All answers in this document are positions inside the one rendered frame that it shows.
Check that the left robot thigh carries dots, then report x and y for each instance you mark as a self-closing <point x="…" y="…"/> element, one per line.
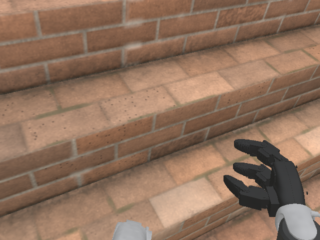
<point x="132" y="230"/>

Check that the robot right forearm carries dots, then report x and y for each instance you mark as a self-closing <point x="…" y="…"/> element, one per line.
<point x="294" y="222"/>

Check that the robot right hand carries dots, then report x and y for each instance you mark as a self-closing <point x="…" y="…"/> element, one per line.
<point x="280" y="186"/>

